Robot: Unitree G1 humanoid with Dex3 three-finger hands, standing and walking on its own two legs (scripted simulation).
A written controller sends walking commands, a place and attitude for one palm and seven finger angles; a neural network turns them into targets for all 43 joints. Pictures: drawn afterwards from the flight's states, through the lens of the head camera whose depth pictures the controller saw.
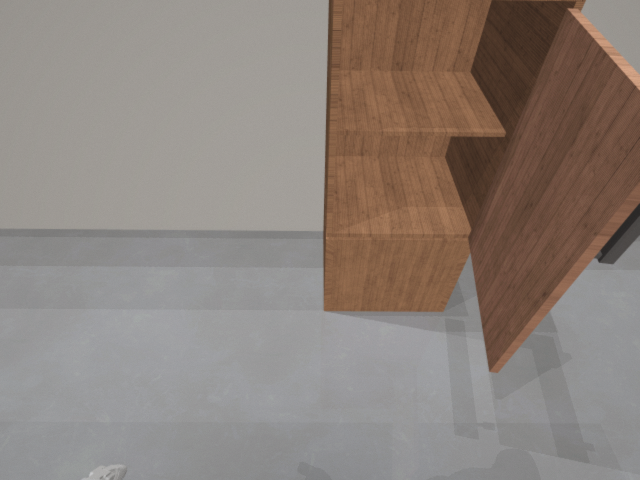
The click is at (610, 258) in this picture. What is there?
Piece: cupboard door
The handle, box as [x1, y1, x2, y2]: [594, 203, 639, 263]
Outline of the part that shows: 639,203 594,257 597,258 599,262 613,263 638,236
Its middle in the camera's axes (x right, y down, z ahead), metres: +0.43 -0.02 +0.55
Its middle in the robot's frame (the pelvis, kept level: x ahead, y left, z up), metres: +0.46 -0.40 +0.09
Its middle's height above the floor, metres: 0.86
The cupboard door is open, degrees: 82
